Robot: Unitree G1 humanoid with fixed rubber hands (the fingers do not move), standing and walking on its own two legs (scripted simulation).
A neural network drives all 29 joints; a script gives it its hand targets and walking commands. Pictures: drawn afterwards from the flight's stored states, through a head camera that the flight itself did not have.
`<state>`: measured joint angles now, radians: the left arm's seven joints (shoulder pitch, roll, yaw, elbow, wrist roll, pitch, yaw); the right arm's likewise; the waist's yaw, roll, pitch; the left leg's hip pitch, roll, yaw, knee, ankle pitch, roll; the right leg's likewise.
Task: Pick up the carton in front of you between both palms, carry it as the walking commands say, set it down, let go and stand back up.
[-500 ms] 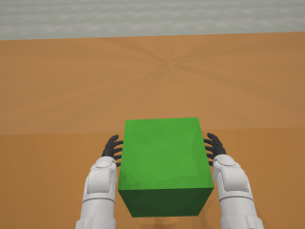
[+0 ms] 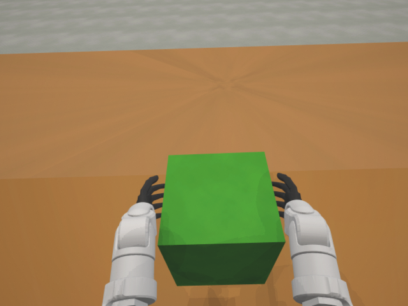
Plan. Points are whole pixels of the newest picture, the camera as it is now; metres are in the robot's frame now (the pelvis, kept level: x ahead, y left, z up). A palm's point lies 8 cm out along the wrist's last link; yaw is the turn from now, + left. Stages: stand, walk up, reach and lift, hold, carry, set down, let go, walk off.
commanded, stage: hold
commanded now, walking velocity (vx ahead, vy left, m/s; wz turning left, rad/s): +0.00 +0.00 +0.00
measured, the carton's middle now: (218, 222) +0.31 +0.00 -0.02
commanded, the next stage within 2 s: carry in 0.26 s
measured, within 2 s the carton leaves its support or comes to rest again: neither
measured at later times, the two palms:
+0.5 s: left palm (141, 187) +0.34 +0.16 +0.07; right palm (283, 182) +0.34 -0.14 +0.08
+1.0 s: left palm (143, 129) +0.54 +0.19 +0.07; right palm (253, 124) +0.54 -0.11 +0.08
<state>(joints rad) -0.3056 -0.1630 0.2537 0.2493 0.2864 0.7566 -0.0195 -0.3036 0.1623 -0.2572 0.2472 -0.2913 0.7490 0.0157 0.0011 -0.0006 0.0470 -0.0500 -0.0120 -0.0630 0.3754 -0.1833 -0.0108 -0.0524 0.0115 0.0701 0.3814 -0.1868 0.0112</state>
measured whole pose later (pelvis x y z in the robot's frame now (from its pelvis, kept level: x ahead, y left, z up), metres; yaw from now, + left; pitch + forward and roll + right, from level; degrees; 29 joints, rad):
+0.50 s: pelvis +0.05 +0.01 -0.01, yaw +0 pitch +2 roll +0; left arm -0.20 -0.14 0.14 -0.04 0.19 0.91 0.03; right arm -0.21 0.14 -0.16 -0.02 -0.18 0.89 -0.03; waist 0.00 -0.02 -0.16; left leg -0.25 0.00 0.01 0.54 -0.31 0.00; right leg -0.26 -0.01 0.06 0.57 -0.35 0.00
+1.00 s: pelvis +0.31 +0.04 -0.03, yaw -1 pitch +4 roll +1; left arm 0.01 -0.13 0.05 -0.55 0.01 1.22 0.16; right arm 0.02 0.13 -0.05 -0.53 -0.02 1.19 -0.14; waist 0.03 -0.05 -0.15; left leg -0.49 0.04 0.24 0.55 -0.12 0.05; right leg -0.02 -0.12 -0.12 0.54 -0.52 0.05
